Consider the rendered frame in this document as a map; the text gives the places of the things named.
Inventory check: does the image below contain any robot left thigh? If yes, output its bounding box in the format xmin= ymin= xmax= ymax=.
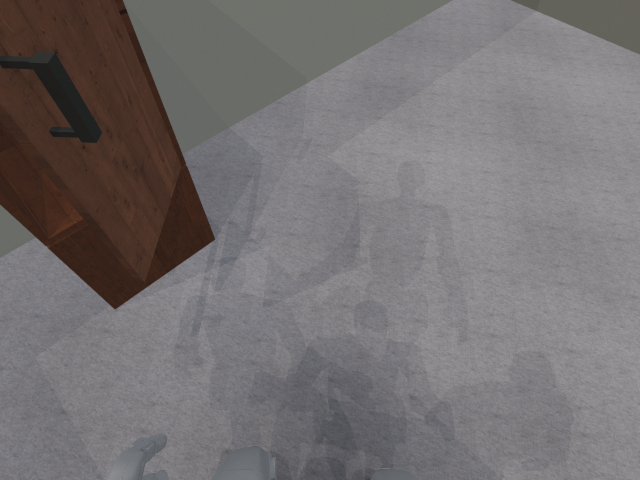
xmin=211 ymin=447 xmax=277 ymax=480

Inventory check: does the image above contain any cupboard door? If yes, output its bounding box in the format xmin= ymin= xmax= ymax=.
xmin=0 ymin=0 xmax=182 ymax=283

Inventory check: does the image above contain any robot left hand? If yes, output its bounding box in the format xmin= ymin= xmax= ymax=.
xmin=105 ymin=434 xmax=169 ymax=480

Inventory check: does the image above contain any handle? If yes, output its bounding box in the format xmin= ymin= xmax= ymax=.
xmin=0 ymin=52 xmax=102 ymax=143

